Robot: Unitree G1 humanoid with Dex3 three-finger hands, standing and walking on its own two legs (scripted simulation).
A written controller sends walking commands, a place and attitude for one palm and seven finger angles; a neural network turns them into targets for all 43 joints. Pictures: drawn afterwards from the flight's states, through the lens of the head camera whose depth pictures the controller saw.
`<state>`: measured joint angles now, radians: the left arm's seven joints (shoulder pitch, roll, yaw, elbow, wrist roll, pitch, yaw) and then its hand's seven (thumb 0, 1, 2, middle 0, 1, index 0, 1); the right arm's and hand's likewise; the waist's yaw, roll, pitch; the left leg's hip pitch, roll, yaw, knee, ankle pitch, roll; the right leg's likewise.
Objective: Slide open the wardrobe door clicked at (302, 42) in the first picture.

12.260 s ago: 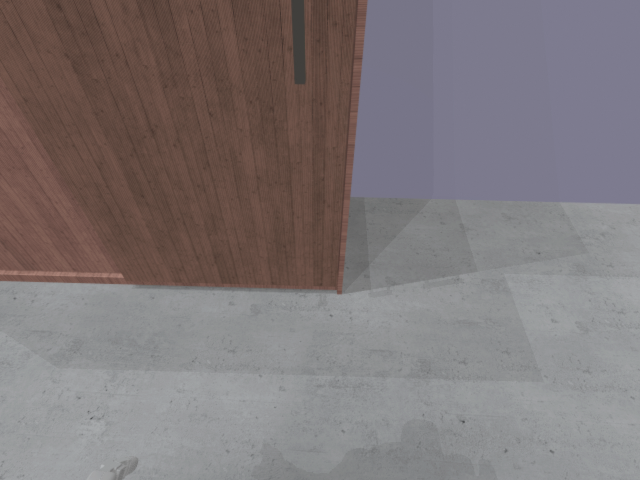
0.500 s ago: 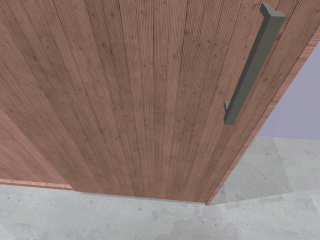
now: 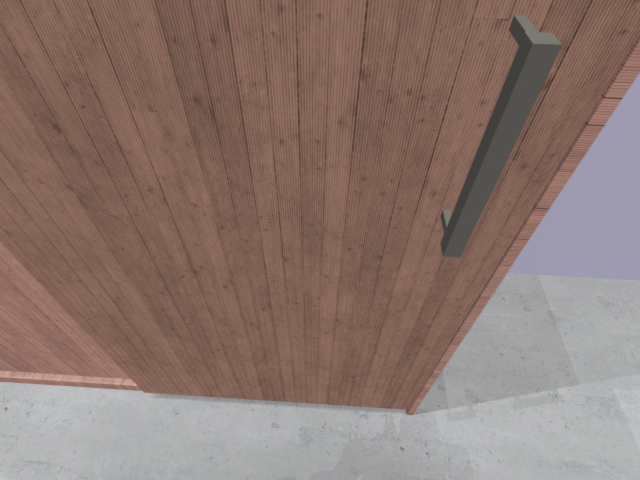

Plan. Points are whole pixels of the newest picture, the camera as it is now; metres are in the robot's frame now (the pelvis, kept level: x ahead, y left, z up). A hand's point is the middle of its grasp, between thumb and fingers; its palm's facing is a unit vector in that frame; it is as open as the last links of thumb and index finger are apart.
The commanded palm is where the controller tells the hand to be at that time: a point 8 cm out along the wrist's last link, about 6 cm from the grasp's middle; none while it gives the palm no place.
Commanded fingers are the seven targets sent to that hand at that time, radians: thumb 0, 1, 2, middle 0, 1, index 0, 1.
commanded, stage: look again from close up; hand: right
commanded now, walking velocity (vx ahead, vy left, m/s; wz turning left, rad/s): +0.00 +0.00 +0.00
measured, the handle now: (480, 156) +0.40 -0.14 +0.22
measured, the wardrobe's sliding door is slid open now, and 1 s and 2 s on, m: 0.00 0.00 0.00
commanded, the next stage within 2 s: raise the hand with hooked fingers in 0.60 s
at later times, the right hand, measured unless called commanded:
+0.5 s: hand out of the picture +0.00 -0.17 -0.18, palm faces +0.04 +0.98 -0.20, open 7.4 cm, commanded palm none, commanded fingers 0.00 -0.90 -0.90 0.20 0.30 0.20 0.30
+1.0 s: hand (487, 430) +0.18 -0.16 +0.03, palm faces +0.02 +1.00 -0.05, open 7.9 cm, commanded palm +0.12 -0.24 -0.01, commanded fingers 0.00 -0.53 -0.74 0.23 0.54 0.23 0.54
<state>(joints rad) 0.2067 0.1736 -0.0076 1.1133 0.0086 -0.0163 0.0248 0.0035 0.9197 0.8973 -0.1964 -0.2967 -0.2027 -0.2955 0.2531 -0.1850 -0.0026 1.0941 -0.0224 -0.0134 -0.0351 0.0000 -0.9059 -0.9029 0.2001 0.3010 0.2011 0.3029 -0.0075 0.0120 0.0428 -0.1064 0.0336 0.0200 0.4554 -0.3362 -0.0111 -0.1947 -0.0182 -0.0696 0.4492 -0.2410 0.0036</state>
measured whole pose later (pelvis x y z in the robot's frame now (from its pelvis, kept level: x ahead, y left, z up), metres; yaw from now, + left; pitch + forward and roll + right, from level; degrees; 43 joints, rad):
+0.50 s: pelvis +0.00 +0.01 +0.00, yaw -1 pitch -1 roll -1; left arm 0.24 0.16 0.00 1.15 0.01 -0.01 0.03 0.01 0.92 0.90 -0.20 -0.30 -0.20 -0.30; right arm 0.26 -0.16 -0.01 1.11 -0.02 -0.02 -0.04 0.00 -0.91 -0.90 0.20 0.30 0.20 0.30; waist 0.00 0.02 0.05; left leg -0.09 0.02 0.04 0.44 -0.33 0.00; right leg -0.18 -0.02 -0.05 0.44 -0.23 0.01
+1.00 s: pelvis -0.04 +0.02 -0.04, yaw -1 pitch +6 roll -1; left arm 0.16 0.23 0.04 0.65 -0.03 -0.24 0.02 0.01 0.91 0.90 -0.20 -0.30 -0.20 -0.30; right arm 0.31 -0.19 -0.16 0.12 0.24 -0.45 0.24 0.00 -0.76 -0.83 0.21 0.41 0.21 0.41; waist 0.03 0.00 -0.11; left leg -0.49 0.02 0.05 0.85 -0.46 0.02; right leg -0.57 -0.04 -0.03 0.80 -0.33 0.03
